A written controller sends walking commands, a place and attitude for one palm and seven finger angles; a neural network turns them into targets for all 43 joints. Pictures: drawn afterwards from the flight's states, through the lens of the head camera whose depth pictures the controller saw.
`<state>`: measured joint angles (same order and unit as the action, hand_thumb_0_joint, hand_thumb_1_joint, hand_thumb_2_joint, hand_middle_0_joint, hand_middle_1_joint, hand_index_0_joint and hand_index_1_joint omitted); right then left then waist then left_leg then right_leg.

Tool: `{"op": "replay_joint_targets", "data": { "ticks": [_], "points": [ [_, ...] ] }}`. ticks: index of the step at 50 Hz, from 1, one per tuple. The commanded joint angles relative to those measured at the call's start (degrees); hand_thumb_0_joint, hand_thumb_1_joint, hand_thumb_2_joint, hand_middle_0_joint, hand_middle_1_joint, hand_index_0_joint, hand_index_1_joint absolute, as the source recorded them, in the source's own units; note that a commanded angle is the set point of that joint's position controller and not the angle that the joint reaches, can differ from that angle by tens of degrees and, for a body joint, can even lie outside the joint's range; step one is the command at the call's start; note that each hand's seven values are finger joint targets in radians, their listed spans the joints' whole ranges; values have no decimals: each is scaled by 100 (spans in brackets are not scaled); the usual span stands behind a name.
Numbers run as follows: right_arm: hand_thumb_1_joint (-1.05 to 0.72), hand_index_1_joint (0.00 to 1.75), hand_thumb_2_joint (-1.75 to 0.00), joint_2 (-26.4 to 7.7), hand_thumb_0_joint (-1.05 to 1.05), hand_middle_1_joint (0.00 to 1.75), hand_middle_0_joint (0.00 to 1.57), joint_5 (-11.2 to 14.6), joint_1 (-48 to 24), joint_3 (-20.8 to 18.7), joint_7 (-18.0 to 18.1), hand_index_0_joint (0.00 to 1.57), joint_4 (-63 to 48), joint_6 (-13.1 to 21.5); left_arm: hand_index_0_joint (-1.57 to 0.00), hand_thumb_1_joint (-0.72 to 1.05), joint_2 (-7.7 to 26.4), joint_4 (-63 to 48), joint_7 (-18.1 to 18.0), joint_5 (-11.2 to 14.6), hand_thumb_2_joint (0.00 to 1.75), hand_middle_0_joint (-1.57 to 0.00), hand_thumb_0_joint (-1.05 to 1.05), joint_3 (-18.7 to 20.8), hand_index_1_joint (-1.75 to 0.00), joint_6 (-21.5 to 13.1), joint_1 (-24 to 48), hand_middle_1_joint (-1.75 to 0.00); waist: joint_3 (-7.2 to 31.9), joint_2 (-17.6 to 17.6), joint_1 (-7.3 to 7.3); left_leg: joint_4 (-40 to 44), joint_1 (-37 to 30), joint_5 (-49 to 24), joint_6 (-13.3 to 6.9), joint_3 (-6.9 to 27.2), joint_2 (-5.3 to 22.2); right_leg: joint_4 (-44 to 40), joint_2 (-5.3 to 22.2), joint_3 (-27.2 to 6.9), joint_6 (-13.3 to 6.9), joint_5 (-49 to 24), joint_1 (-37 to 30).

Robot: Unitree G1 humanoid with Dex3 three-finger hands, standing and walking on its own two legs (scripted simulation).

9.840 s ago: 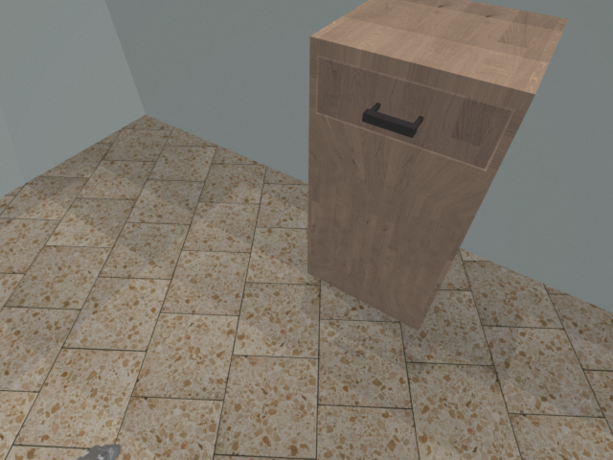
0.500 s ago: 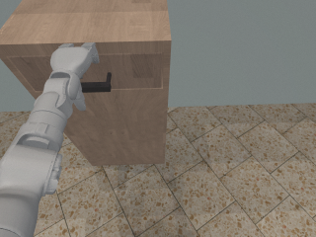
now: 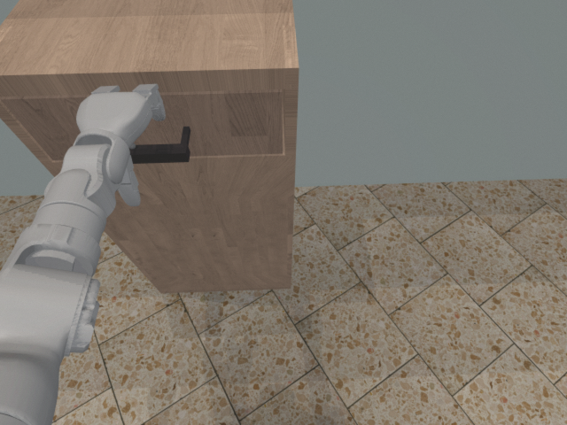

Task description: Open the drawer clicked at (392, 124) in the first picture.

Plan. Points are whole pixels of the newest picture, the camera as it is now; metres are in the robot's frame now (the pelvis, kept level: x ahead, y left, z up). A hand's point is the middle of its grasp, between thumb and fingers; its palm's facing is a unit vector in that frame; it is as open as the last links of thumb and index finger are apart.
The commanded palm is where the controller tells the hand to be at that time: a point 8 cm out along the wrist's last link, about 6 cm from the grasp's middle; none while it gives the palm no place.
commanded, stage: lower the fingers behind the handle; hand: left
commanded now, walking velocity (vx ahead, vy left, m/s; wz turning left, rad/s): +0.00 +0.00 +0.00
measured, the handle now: (153, 143) +0.54 +0.20 +0.05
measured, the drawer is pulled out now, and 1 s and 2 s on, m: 0.00 0.00 0.00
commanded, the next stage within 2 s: close the thumb around the handle in 1.42 s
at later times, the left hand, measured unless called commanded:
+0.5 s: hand (143, 158) +0.50 +0.20 +0.06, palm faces -0.07 -0.02 -1.00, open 13.8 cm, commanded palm +0.49 +0.21 +0.11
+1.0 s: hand (153, 178) +0.49 +0.20 +0.02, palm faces -0.11 -0.01 -0.99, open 13.8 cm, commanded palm +0.49 +0.21 +0.08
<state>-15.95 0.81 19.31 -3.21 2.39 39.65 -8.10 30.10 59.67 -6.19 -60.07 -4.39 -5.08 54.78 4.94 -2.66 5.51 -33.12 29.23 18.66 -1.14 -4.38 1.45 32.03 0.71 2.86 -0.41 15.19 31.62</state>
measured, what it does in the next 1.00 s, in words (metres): stands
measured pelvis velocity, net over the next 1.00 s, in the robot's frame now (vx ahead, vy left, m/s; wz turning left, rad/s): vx -0.02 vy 0.01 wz -0.01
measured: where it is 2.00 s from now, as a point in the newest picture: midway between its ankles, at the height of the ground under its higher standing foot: outside the picture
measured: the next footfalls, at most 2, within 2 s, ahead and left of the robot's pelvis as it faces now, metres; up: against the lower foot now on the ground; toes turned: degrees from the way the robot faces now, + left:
none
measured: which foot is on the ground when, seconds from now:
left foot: down 0.00-1.00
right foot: down 0.00-1.00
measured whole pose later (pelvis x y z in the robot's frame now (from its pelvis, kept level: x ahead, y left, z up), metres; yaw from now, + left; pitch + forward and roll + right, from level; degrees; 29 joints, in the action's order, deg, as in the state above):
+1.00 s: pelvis -0.02 +0.01 -0.02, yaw -1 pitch +19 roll -1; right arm -15.2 -0.6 21.0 -3.1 2.1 39.4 -5.7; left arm 28.9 65.8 -13.6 -63.1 -3.3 -5.8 54.3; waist 6.3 -2.5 8.3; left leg -41.3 39.6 20.8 -1.8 -4.7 1.8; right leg 38.9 0.8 2.3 0.0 16.3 41.7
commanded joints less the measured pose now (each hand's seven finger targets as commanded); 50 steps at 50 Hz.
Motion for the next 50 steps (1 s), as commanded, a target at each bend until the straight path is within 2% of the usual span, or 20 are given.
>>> {"op": "replay_joint_targets", "data": {
  "ticks": [1, 3, 4, 10, 12, 13, 15, 21, 24, 25, 27, 29, 35, 38, 39, 40, 43, 44, 47, 50],
  "points": [
    [-90, 30, -90, -803, 0, 30, 20, -75, 671, -316, 45, 20, -338, 141, -30, -50, 1385, -1405, -341, 15, 30, -30, 0, 436, -120, -226, 2818, -120, 2557, -61, 92, -50, -1028, -2508, -141, 221, -222, 19, -221, -244, -121, -2117, -1241],
    [-90, 30, -90, -807, 0, 30, 20, -117, 699, -339, 21, 20, -338, 143, -30, -50, 1506, -1536, -459, 26, 30, -30, 0, 616, -120, -296, 2720, -120, 2834, -119, 25, -156, -1107, -2917, -131, 241, -227, 108, -235, -237, -135, -2363, -1337],
    [-90, 30, -90, -801, 0, 30, 20, -119, 706, -335, 0, 20, -325, 137, -30, -50, 1523, -1442, -533, 5, 30, -30, 0, 643, -120, -261, 2656, -120, 2769, -148, 25, -169, -1053, -2944, -121, 247, -218, 135, -240, -221, -127, -2370, -1272],
    [-90, 30, -90, -808, 0, 30, 20, -119, 723, -365, -94, 20, -226, 114, -30, -50, 1087, -1197, -753, -58, 30, -30, 0, 387, -120, 83, 2469, -120, 2647, -38, 67, -206, -1088, -3172, -100, 267, -171, 158, -271, -130, -117, -2349, -1048],
    [-90, 30, -90, -827, 0, 30, 20, -111, 696, -346, -99, 20, -208, 92, -30, -50, 998, -972, -762, -74, 30, -30, 0, 276, -120, 228, 2479, -120, 2442, 74, 146, -169, -972, -2773, -110, 221, -184, 93, -272, -134, -110, -2179, -977],
    [-90, 30, -90, -859, 0, 30, 20, -109, 700, -334, -73, 20, -186, 88, -30, -50, 1210, -841, -759, -85, 30, -30, 0, 453, -120, 255, 2472, -120, 2391, 278, 161, -157, -828, -2669, -129, 210, -194, 67, -263, -150, -107, -2204, -1084],
    [-90, 30, -90, -837, 0, 30, 20, -92, 680, -303, -38, 20, -233, 103, -30, -50, 1133, -879, -724, -96, 30, -30, 0, 287, -120, 258, 2676, -120, 2345, 162, 206, -106, -739, -2354, -135, 209, -221, 56, -245, -167, -102, -2054, -1061],
    [-90, 30, -90, -810, 0, 30, 20, -136, 763, -308, 33, 20, -278, 176, -30, -50, 1431, -942, -730, -141, 30, -30, 0, 588, -120, -91, 2549, -120, 2597, 97, 162, -238, -763, -2441, -144, 249, -210, 187, -252, -194, -106, -2036, -1012],
    [-90, 30, -90, -803, 0, 30, 20, -152, 821, -314, 9, 20, -246, 204, -30, -50, 1223, -793, -848, -154, 30, -30, 0, 454, -120, -111, 2482, -120, 2543, 84, 209, -301, -687, -2445, -131, 246, -207, 223, -262, -183, -100, -1999, -846],
    [-90, 30, -90, -824, 0, 30, 20, -154, 842, -320, 6, 20, -208, 210, -30, -50, 1339, -762, -901, -184, 30, -30, 0, 552, -120, -81, 2479, -120, 2518, 75, 202, -328, -678, -2493, -121, 261, -191, 260, -266, -172, -107, -2005, -771],
    [-90, 30, -90, -818, 0, 30, 20, -152, 875, -326, -31, 20, -181, 211, -30, -50, 1088, -666, -961, -193, 30, -30, 0, 354, -120, 9, 2521, -120, 2441, 41, 250, -345, -675, -2458, -101, 275, -184, 268, -279, -136, -109, -1888, -603],
    [-90, 30, -90, -843, 0, 30, 20, -164, 922, -337, -53, 20, -142, 208, -30, -50, 1117, -588, -1015, -200, 30, -30, 0, 378, -120, 77, 2575, -120, 2572, 29, 266, -380, -666, -2485, -105, 273, -186, 283, -280, -154, -102, -1923, -625],
    [-90, 30, -90, -859, 0, 30, 20, -136, 932, -323, -65, 20, -118, 194, -30, -50, 952, -206, -1027, -258, 30, -30, 0, 234, -120, 344, 2484, -120, 2360, 126, 294, -372, -424, -2151, -114, 251, -202, 266, -284, -147, -106, -1724, -516],
    [-90, 30, -90, -899, 0, 30, 20, -136, 935, -301, -41, 20, -105, 187, -30, -50, 1128, -53, -987, -290, 30, -30, 0, 313, -120, 395, 2539, -120, 2278, 240, 341, -373, -251, -1936, -125, 247, -207, 259, -274, -166, -106, -1620, -524],
    [-90, 30, -90, -883, 0, 30, 20, -131, 937, -293, -42, 20, -138, 195, -30, -50, 1152, -31, -968, -316, 30, -30, 0, 307, -120, 400, 2436, -120, 2317, 95, 288, -375, -241, -1913, -118, 241, -209, 292, -268, -173, -108, -1587, -514],
    [-90, 30, -90, -871, 0, 30, 20, -123, 930, -283, -38, 20, -165, 196, -30, -50, 1003, 62, -941, -301, 30, -30, 0, 206, -120, 417, 2311, -120, 2243, 178, 308, -376, -223, -1829, -120, 239, -209, 283, -283, -149, -111, -1507, -449],
    [-90, 30, -90, -891, 0, 30, 20, -114, 929, -277, -15, 20, -190, 228, -30, -50, 989, 53, -885, -254, 30, -30, 0, 208, -120, 335, 2367, -120, 2067, 270, 365, -396, -98, -1563, -138, 241, -197, 254, -279, -162, -109, -1287, -316],
    [-90, 30, -90, -904, 0, 30, 20, -116, 945, -263, 7, 20, -221, 244, -30, -50, 1160, -59, -872, -246, 30, -30, 0, 304, -120, 251, 2438, -120, 2153, 251, 358, -411, -52, -1488, -142, 265, -198, 304, -268, -187, -96, -1253, -338],
    [-90, 30, -90, -846, 0, 30, 20, -164, 973, -306, 31, 20, -284, 323, -30, -50, 1115, -595, -927, -250, 30, -30, 0, 315, -120, -115, 2649, -120, 2531, -94, 337, -543, -288, -1648, -142, 312, -202, 418, -280, -208, -118, -1276, -237],
    [-90, 30, -90, -876, 0, 30, 20, -232, 1009, -310, 38, 20, -222, 364, -30, -50, 1571, -742, -1198, -291, 30, -30, 0, 693, -120, -339, 2783, -120, 2711, -119, 337, -697, -140, -1616, -152, 357, -221, 554, -284, -218, -115, -1225, -134]
  ]
}}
